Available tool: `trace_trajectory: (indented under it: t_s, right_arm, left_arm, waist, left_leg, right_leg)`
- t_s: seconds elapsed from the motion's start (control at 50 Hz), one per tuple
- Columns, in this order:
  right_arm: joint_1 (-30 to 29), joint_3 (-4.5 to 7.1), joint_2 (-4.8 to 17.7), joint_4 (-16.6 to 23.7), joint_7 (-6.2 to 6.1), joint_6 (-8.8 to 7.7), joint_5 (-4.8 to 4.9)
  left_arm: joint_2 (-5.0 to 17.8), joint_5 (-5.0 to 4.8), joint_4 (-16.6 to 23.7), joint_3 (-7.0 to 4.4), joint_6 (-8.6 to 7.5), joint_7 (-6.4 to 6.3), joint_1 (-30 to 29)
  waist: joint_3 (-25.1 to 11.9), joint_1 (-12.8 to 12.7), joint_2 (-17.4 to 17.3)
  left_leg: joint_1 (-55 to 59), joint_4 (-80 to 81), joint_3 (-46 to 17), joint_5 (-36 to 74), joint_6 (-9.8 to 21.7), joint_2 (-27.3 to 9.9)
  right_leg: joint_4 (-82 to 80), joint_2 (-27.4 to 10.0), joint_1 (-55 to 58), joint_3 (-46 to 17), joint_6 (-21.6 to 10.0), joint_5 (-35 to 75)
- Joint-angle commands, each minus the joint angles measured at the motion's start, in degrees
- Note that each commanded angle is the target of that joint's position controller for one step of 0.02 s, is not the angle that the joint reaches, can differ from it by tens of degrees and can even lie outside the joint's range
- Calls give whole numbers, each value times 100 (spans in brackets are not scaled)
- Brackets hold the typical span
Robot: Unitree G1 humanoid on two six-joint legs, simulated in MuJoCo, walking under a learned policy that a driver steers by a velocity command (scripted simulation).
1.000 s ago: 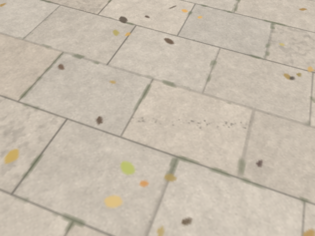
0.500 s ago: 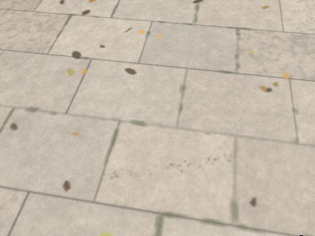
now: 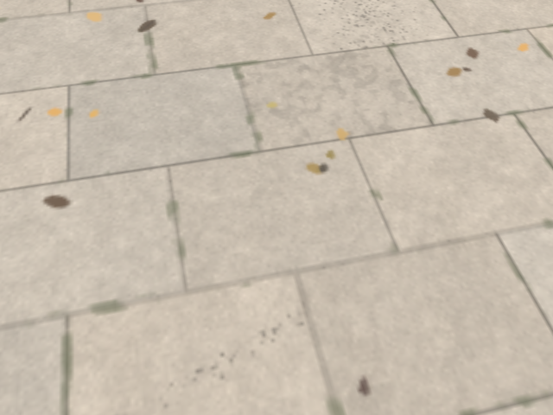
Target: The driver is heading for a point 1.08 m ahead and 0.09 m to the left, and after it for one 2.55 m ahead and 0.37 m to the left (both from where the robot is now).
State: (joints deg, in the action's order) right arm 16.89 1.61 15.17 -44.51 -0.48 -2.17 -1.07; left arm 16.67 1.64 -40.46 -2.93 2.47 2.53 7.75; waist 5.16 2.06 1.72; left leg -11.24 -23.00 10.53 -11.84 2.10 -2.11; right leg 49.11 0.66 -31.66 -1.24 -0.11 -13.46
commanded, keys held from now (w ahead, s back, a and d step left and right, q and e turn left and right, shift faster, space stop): no key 0.84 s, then w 0.16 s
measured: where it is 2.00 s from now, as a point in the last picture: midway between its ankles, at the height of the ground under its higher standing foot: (301, 353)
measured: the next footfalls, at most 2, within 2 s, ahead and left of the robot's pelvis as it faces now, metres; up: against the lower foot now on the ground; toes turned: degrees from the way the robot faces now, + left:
right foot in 0.12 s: +0.12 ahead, -0.11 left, +0.00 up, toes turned +0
left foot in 0.42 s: +0.07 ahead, +0.10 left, +0.00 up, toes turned -2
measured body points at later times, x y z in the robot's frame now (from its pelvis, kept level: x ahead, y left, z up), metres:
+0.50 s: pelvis +0.04 -0.01 +0.00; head +0.04 -0.01 +0.45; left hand +0.16 +0.22 -0.14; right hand +0.09 -0.27 -0.14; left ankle +0.03 +0.10 -0.74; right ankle +0.07 -0.11 -0.74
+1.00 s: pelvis +0.06 +0.00 +0.00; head +0.05 -0.01 +0.45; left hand +0.08 +0.24 -0.15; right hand +0.05 -0.25 -0.16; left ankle +0.03 +0.10 -0.74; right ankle +0.07 -0.11 -0.73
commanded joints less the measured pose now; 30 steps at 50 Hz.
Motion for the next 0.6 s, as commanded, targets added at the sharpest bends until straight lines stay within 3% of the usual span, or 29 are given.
trace_trajectory:
  t_s: [0.02,0.06,0.08,0.1,0.12,0.14,0.16,0.2,0.24,0.3,0.34,0.38,0.4,0.42,0.44,0.46,0.48,0.52,0.6]
  right_arm:
    - [-113,224,896,317,36,-19,8]
    - [-21,255,966,257,41,68,34]
    - [-55,258,963,236,25,125,71]
    - [153,247,893,163,17,176,34]
    - [541,147,531,233,34,214,-32]
    - [643,5,128,391,43,298,74]
    - [227,85,503,324,-7,426,76]
    - [7,118,502,305,-5,479,90]
    - [257,147,546,104,-10,499,1]
    - [253,90,317,-10,-24,516,42]
    - [164,69,257,-46,-61,529,61]
    - [265,51,195,-152,-93,513,52]
    - [308,36,187,-204,-102,473,17]
    - [278,45,335,-199,-110,404,-57]
    - [-14,91,635,-135,-95,341,-61]
    - [-174,92,580,-176,-47,302,-7]
    - [-247,40,424,-207,-25,255,-3]
    - [-229,38,407,-301,-52,203,18]
    - [-51,33,346,-524,-87,175,40]
  left_arm:
    - [191,1,272,3,-32,-11,274]
    - [243,7,304,-1,-75,-46,216]
    - [226,29,268,2,-130,-65,327]
    - [318,70,214,-8,-204,-97,444]
    - [691,140,260,-66,-269,-158,610]
    - [943,21,385,-76,-238,-244,440]
    - [660,-101,185,-62,-225,-306,730]
    - [326,-33,91,94,-203,-372,206]
    - [241,-41,63,129,-221,-418,-51]
    - [221,-46,-98,137,-270,-386,13]
    - [257,-31,-222,118,-267,-379,51]
    - [275,-57,-312,106,-234,-384,-47]
    - [249,-89,-357,110,-222,-389,-51]
    - [131,-95,-412,140,-229,-388,58]
    - [71,-119,-477,130,-212,-369,247]
    - [93,-107,-588,111,-185,-344,157]
    - [122,-86,-676,97,-190,-327,166]
    - [188,-81,-888,60,-237,-320,310]
    - [124,-96,-1254,65,-298,-352,406]
  waist:
    - [-829,-152,-1053]
    - [-774,-111,-1054]
    - [-772,-207,-932]
    - [-832,-245,-553]
    - [-1245,-164,546]
    - [-1371,-159,1352]
    - [-1313,-490,789]
    - [-793,-177,621]
    - [-768,-24,719]
    - [-908,-63,472]
    - [-876,-131,529]
    - [-828,-24,468]
    - [-788,22,332]
    - [-721,-34,103]
    - [-457,-292,-335]
    - [-230,-286,-633]
    - [-219,-303,-688]
    - [-315,-299,-723]
    - [-368,-205,-395]
  left_leg:
    - [32,264,-581,3262,793,-1303]
    - [127,-8,-713,2754,738,-1357]
    - [26,-298,-690,2294,613,-1285]
    - [-158,-714,-617,1676,383,-1118]
    - [-591,-1645,-269,-18,65,-794]
    - [-1257,-2271,-308,-2389,-193,5]
    - [-1187,-2685,-858,-2538,-245,-53]
    - [-1181,-2630,-1109,-2017,-228,-74]
    - [-838,-2478,-1019,-1578,-254,25]
    - [-475,-1922,-998,-1417,-275,114]
    - [-307,-1430,-959,-1230,-273,167]
    - [120,-557,-865,-597,-215,232]
    - [487,-28,-946,-4,-164,155]
    - [721,232,-1396,165,-90,-236]
    - [233,334,-1818,-131,26,-585]
    - [-579,529,-1920,-599,91,-635]
    - [-830,689,-1899,-818,51,-590]
    - [-675,715,-1752,-663,-27,-441]
    - [-200,598,-1662,-300,33,-403]
  right_leg:
    - [-737,101,1134,232,-45,-8]
    - [-1347,131,1358,240,-135,-162]
    - [-1975,170,1734,268,-210,137]
    - [-2641,62,2233,25,-271,658]
    - [-2933,-1197,2937,-1311,-440,1888]
    - [-3025,-2307,3019,-2511,-1436,3315]
    - [-3037,-2109,2717,-2277,-1729,2918]
    - [-3242,-1533,2233,-1581,-1401,2311]
    - [-3221,-1173,2083,-1097,-1170,2633]
    - [-3121,-1082,2094,-926,-1122,2492]
    - [-3114,-1073,2046,-1034,-1103,1904]
    - [-3040,-957,1813,-1070,-951,1063]
    - [-3054,-876,1541,-1099,-753,453]
    - [-3031,-762,1250,-1125,-508,-70]
    - [-3033,-375,1249,-817,-339,-371]
    - [-2940,-174,1842,-580,-273,-13]
    - [-2823,-217,2253,-584,-274,337]
    - [-2765,-313,2428,-630,-325,683]
    - [-2934,-361,2215,-675,-289,739]
Keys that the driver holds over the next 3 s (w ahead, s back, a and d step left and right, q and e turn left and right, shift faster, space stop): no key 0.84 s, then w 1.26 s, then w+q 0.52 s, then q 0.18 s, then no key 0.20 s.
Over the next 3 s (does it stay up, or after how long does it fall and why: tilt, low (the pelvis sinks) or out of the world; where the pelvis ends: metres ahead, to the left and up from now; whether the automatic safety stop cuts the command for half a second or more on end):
stays up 1.03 0.00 0.00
